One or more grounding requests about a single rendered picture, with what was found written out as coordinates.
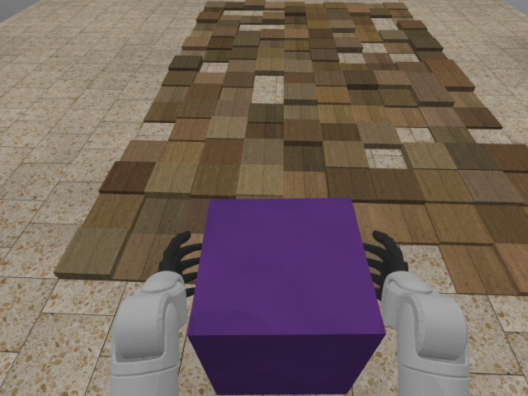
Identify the left robot forearm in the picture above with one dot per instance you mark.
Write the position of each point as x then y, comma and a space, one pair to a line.
145, 338

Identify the left robot hand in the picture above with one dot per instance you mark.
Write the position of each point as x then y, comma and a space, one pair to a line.
172, 258

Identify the carton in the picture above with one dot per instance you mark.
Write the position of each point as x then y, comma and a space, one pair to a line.
284, 301

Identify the right robot forearm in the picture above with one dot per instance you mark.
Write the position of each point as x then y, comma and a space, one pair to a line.
432, 337

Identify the right robot hand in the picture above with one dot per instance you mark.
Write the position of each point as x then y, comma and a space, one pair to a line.
392, 258

